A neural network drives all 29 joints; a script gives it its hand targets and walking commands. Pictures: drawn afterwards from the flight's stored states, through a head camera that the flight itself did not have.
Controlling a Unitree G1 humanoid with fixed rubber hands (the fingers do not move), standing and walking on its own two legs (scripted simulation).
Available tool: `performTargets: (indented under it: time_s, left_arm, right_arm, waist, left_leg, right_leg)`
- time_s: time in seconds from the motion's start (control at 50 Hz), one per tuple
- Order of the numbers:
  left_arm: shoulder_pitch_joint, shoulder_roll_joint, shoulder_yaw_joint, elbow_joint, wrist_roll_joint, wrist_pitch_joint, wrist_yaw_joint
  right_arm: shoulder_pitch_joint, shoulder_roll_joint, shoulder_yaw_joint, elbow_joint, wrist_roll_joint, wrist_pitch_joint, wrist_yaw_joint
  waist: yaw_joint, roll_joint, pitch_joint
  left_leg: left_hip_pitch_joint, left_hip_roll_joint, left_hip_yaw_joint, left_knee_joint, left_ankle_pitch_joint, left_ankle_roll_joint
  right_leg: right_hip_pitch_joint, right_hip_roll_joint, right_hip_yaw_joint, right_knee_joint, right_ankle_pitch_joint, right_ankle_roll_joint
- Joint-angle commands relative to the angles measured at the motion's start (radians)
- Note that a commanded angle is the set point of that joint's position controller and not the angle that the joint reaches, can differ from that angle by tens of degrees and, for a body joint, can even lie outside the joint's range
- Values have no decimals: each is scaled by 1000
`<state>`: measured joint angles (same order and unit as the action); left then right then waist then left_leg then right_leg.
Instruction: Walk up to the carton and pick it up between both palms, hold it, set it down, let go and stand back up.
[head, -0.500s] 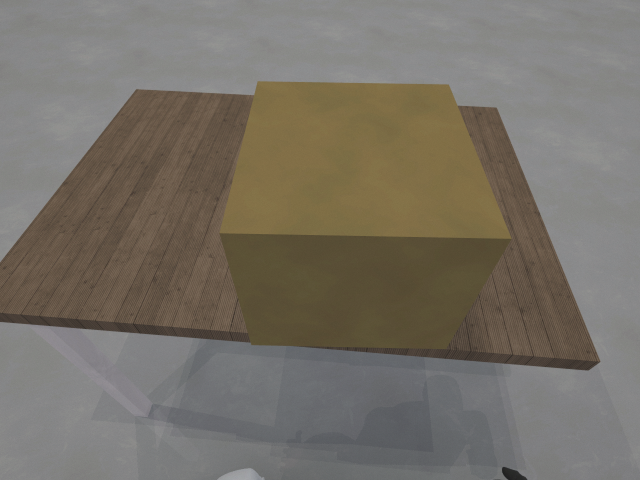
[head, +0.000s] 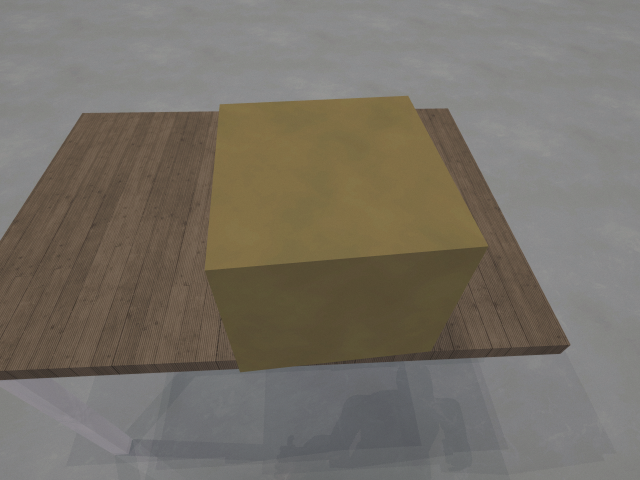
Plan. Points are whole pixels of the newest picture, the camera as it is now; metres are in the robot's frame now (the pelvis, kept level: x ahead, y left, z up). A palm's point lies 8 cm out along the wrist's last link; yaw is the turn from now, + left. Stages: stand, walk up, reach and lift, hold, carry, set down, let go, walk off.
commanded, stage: walk up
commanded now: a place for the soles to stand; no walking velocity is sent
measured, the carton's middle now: (326, 229) +0.46 +0.01 +0.03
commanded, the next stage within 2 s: none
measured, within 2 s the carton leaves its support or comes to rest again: neither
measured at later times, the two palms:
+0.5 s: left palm out of the picture +0.08 +0.25 -0.12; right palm out of the picture +0.03 -0.30 -0.13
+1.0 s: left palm out of the picture +0.05 +0.18 -0.10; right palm out of the picture -0.01 -0.37 -0.13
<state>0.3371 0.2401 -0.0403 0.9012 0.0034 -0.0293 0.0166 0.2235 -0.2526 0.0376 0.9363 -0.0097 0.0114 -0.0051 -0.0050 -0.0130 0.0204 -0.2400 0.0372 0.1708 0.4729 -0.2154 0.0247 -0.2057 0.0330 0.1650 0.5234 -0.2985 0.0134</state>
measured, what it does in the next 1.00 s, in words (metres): steps on the spot: right foot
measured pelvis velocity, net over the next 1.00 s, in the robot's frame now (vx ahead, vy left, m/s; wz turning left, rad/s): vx -0.03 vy -0.09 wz -0.02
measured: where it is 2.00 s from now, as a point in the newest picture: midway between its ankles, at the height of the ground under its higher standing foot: outside the picture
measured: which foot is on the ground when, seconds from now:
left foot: down 0.00-0.66, up 0.68-1.00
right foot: down 0.00-0.42, up 0.44-0.64, down 0.66-1.00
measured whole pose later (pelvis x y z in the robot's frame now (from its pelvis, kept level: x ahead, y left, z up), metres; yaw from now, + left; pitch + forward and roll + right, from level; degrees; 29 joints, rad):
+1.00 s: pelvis -0.03 -0.09 +0.00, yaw -1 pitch -1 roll +1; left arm 0.22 0.25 0.02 0.84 0.04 -0.01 0.06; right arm 0.33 -0.31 -0.05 0.89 -0.04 0.06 0.01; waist 0.02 0.02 0.06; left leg -0.39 0.01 -0.02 0.93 -0.47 -0.06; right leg -0.26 -0.07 -0.10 0.48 -0.20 -0.02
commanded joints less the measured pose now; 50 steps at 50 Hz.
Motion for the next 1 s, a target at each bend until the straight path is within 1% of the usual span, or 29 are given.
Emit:
performTargets:
  time_s: [0.0, 0.34, 0.36, 0.38, 0.4, 0.42, 0.44, 0.46, 0.48, 0.52, 0.56, 0.58, 0.6, 0.62, 0.64, 0.66, 0.68, 0.7, 0.72, 0.74, 0.78, 0.8, 0.82, 0.84, 0.86, 0.92, 0.94, 0.96, 0.98]
  left_arm:
    - [31, 106, 18, -18, -2, -9, 8]
    - [23, 158, 27, -30, -6, -3, 19]
    - [-36, 223, 59, -45, 10, 24, 14]
    - [-34, 198, 56, -58, 23, 35, 11]
    - [-15, 161, 52, -69, 35, 48, 7]
    - [-22, 139, 56, -77, 47, 61, 4]
    - [-65, 136, 61, -94, 57, 70, 2]
    - [-86, 132, 67, -104, 61, 74, -3]
    - [-77, 116, 66, -100, 56, 76, -9]
    - [-19, 72, 54, -70, 32, 70, -25]
    - [-16, 74, 59, -54, 24, 58, -37]
    - [13, 80, 63, -34, 20, 49, -37]
    - [30, 106, 69, -26, 18, 41, -32]
    - [32, 142, 76, -31, 18, 36, -23]
    - [44, 187, 81, -45, 19, 34, -13]
    - [-2, 273, 107, -73, -11, 38, 7]
    - [-55, 299, 128, -71, -27, 44, 25]
    - [-110, 271, 122, -82, -16, 47, 33]
    - [-114, 240, 112, -92, 3, 46, 34]
    - [-104, 219, 107, -102, 12, 42, 35]
    - [-99, 175, 97, -117, 22, 27, 30]
    - [-83, 163, 96, -124, 30, 19, 30]
    - [-87, 172, 105, -115, 32, 15, 33]
    - [-79, 166, 108, -115, 34, 13, 42]
    - [-55, 159, 106, -110, 35, 10, 47]
    - [-79, 161, 102, -92, 39, 6, 52]
    - [-82, 179, 100, -94, 43, 7, 50]
    - [-95, 193, 109, -94, 49, 8, 51]
    - [-95, 188, 103, -95, 51, 9, 47]
  right_arm:
    - [4, -131, -24, -27, -2, -2, -5]
    - [-12, -157, -23, -9, -10, 20, -2]
    - [25, -194, -52, -39, -25, 5, -17]
    - [72, -239, -65, -22, -30, -1, -29]
    - [69, -258, -74, -21, -29, -2, -41]
    - [69, -246, -78, -31, -26, -5, -50]
    - [98, -219, -76, -28, -28, -10, -52]
    - [88, -198, -74, -28, -34, -14, -54]
    - [52, -184, -70, -34, -37, -18, -55]
    - [-4, -176, -61, -49, -39, -25, -46]
    - [-40, -198, -62, -66, -35, -18, -29]
    - [-49, -201, -53, -64, -29, -10, -16]
    - [-24, -189, -43, -58, -26, 1, -4]
    - [22, -163, -31, -53, -19, 9, 9]
    - [90, -95, -8, -55, -11, 15, 24]
    - [92, -100, -18, -66, 0, 37, 16]
    - [75, -137, -34, -61, -2, 55, 10]
    - [78, -150, -42, -63, -6, 56, 7]
    - [93, -140, -44, -55, -4, 48, 2]
    - [119, -137, -47, -43, -7, 39, -5]
    - [142, -151, -67, -47, -23, 24, -9]
    - [144, -148, -72, -53, -31, 23, -8]
    - [145, -151, -84, -61, -25, 26, -4]
    - [119, -145, -92, -72, -28, 32, 0]
    - [119, -138, -96, -82, -37, 35, 4]
    - [122, -109, -101, -105, -32, 35, 18]
    - [121, -110, -107, -106, -30, 37, 23]
    - [131, -111, -109, -114, -30, 36, 27]
    - [122, -103, -104, -121, -35, 33, 29]
  waist:
    - [-6, 13, 2]
    - [-9, -26, -1]
    - [-38, -84, 26]
    - [-41, -6, 0]
    - [-31, 92, 7]
    - [-37, 147, 25]
    - [-52, 133, 47]
    - [-49, 103, 69]
    - [-31, 96, 75]
    - [6, 133, 28]
    - [17, 164, 5]
    - [34, 136, -27]
    - [43, 84, -34]
    - [41, -2, -21]
    - [21, -173, -25]
    - [27, -185, 44]
    - [23, -147, 105]
    - [8, -129, 149]
    - [4, -119, 125]
    - [1, -141, 81]
    - [7, -111, 22]
    - [15, -82, -9]
    - [31, -100, -40]
    - [38, -51, 3]
    - [51, -42, -6]
    - [40, -108, 48]
    - [45, -107, 34]
    - [43, -147, 13]
    - [47, -151, 25]
  left_leg:
    - [122, 130, -140, -115, -51, 42]
    - [172, 121, -70, -38, -34, 49]
    - [221, 195, -150, -71, 7, 94]
    - [259, 306, -207, -123, 69, 149]
    - [244, 427, -264, -167, 139, 226]
    - [215, 510, -306, -199, 199, 287]
    - [173, 548, -316, -235, 224, 315]
    - [133, 524, -262, -248, 221, 299]
    - [107, 473, -198, -239, 211, 257]
    - [50, 337, -66, -193, 143, 157]
    - [-2, 255, -6, -98, 99, 110]
    - [-23, 231, 12, -24, 88, 90]
    - [-57, 203, 16, 46, 55, 67]
    - [-107, 160, 24, 125, -7, 40]
    - [-155, 82, 33, 229, -254, -10]
    - [-109, 54, -81, 325, -473, -31]
    - [-106, 48, -134, 418, -467, -34]
    - [-185, 32, -164, 460, -408, -27]
    - [-239, 32, -208, 481, -374, -26]
    - [-229, 33, -230, 492, -336, -23]
    - [-230, 11, -253, 546, -299, -31]
    - [-258, 9, -269, 554, -284, -40]
    - [-243, 1, -245, 590, -271, -54]
    - [-299, 1, -258, 578, -270, -74]
    - [-323, -9, -252, 562, -272, -73]
    - [-277, 7, -247, 452, -246, -92]
    - [-253, -4, -229, 434, -247, -91]
    - [-227, 4, -217, 405, -248, -88]
    - [-202, -1, -201, 340, -250, -78]
  right_leg:
    - [-143, -67, 63, -53, 175, -50]
    - [-229, -61, 155, -26, 210, -64]
    - [-291, -14, 98, 81, 238, -54]
    - [-318, -4, 38, 185, 147, -20]
    - [-333, -8, -19, 281, -58, 6]
    - [-351, -32, -42, 398, -260, 20]
    - [-361, -65, -40, 485, -332, 31]
    - [-343, -90, -38, 501, -325, 43]
    - [-315, -111, -27, 469, -277, 49]
    - [-176, -121, -69, 284, -164, 43]
    - [-43, -66, -181, 135, 17, 20]
    - [33, -34, -245, 39, 134, 7]
    - [77, -15, -255, -23, 185, -2]
    - [92, -48, -182, -79, 193, -14]
    - [63, -223, 67, -179, 196, -44]
    - [-140, -344, 203, -261, 10, -149]
    - [-241, -360, 219, -311, -190, -197]
    - [-190, -339, 173, -305, -166, -196]
    - [-113, -331, 143, -264, -51, -186]
    - [-84, -331, 118, -245, 14, -185]
    - [-10, -342, 93, -213, 131, -209]
    - [51, -359, 95, -205, 147, -222]
    - [57, -385, 93, -230, 74, -238]
    - [89, -400, 100, -227, 101, -249]
    - [120, -405, 106, -232, 50, -242]
    - [38, -382, 27, -253, -10, -232]
    - [39, -384, 29, -256, -54, -221]
    - [49, -383, 3, -247, -60, -223]
    - [21, -375, -22, -234, -32, -219]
